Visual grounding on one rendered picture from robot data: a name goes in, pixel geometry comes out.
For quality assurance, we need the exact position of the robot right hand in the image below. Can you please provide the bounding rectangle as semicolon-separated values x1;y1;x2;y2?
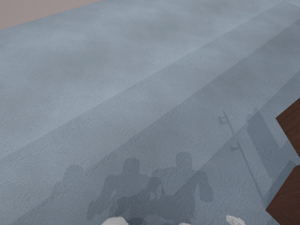
226;215;246;225

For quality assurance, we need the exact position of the cupboard door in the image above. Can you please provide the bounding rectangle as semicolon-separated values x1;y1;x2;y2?
276;98;300;157

